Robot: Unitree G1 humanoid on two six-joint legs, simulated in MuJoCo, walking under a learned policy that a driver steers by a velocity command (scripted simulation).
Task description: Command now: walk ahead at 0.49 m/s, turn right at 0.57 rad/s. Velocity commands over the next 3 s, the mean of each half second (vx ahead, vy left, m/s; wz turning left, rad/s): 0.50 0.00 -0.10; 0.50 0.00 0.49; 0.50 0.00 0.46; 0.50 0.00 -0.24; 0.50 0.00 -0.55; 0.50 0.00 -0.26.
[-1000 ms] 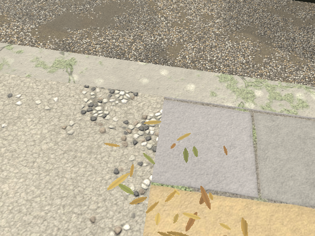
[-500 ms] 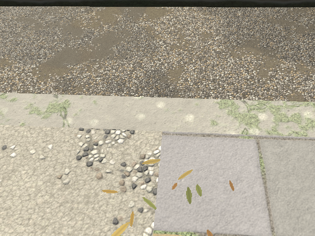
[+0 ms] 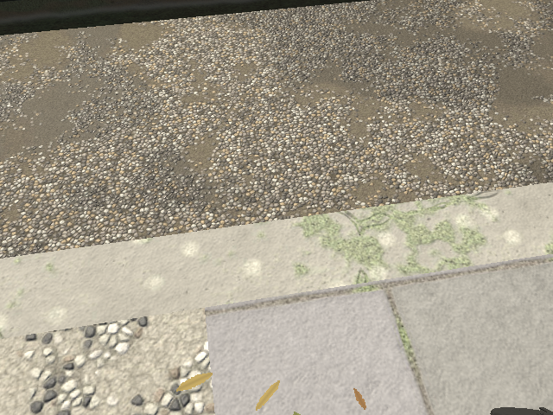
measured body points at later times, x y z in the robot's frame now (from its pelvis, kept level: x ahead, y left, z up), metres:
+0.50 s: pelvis +0.26 -0.07 +0.00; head +0.30 -0.09 +0.45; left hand +0.42 +0.19 -0.09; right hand +0.31 -0.35 -0.13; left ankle +0.18 +0.09 -0.64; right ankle +0.31 -0.17 -0.73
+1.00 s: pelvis +0.50 -0.01 -0.01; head +0.53 +0.01 +0.44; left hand +0.53 +0.30 -0.13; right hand +0.68 -0.23 -0.12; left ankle +0.54 +0.07 -0.73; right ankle +0.46 -0.18 -0.63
